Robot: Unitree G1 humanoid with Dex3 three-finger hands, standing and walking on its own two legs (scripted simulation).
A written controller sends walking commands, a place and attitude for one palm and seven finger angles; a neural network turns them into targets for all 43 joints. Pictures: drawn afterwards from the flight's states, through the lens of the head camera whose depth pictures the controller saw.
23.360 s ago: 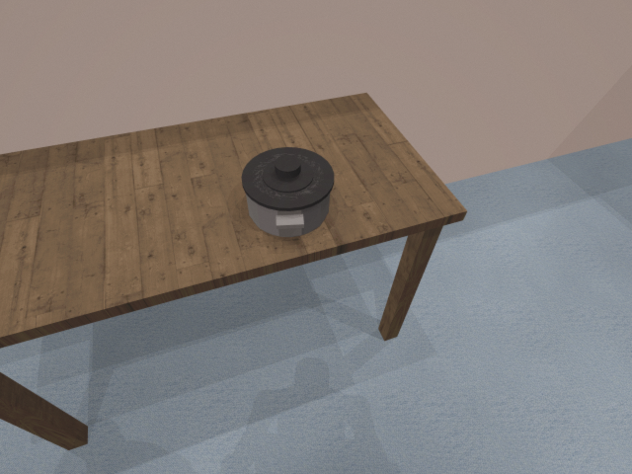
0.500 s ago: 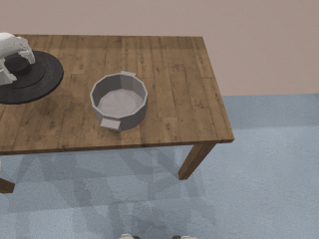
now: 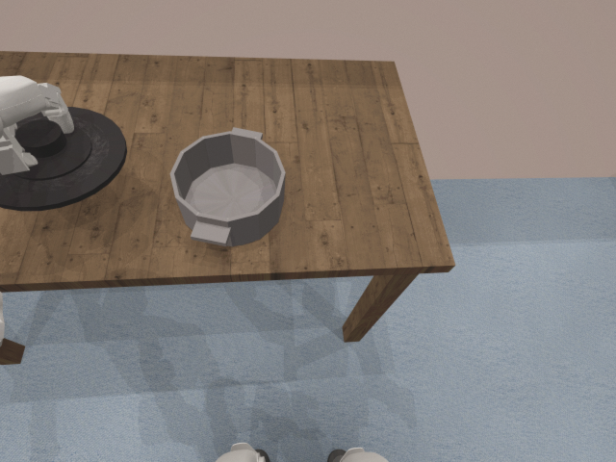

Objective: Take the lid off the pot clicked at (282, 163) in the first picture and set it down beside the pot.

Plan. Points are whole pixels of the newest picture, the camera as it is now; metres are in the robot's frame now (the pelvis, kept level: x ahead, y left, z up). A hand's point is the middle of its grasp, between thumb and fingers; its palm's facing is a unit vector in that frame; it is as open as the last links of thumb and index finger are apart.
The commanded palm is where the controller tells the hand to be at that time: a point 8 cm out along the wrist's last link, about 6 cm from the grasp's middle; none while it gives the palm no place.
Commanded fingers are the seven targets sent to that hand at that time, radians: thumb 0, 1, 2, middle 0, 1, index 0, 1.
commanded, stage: lower the lid onto the table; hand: left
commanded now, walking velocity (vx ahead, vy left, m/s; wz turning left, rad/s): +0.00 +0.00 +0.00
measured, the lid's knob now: (41, 138) +0.52 +0.31 +0.07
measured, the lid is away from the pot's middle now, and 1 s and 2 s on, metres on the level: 0.23 0.23 0.23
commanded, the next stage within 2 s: open the fingers wide in 1.78 s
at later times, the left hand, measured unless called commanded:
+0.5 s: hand (40, 162) +0.49 +0.31 +0.06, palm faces -0.49 -0.08 -0.87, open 8.4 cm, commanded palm +0.55 +0.31 +0.12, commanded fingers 0.00 0.68 0.97 -1.09 -1.23 -0.61 -1.09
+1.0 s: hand (49, 174) +0.49 +0.32 +0.03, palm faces -0.50 -0.09 -0.86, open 8.4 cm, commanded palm +0.56 +0.32 +0.08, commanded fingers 0.00 0.68 0.97 -1.09 -1.23 -0.61 -1.09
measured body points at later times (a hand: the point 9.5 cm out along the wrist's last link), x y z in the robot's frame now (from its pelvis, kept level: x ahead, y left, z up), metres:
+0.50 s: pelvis +0.00 +0.00 -0.01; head +0.13 +0.02 +0.42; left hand +0.51 +0.31 +0.11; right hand -0.04 -0.28 -0.12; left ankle +0.00 +0.07 -0.72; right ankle -0.02 -0.15 -0.72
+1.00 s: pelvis +0.00 +0.00 -0.02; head +0.14 +0.03 +0.40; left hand +0.52 +0.32 +0.08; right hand -0.04 -0.28 -0.12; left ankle +0.00 +0.07 -0.72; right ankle -0.02 -0.15 -0.72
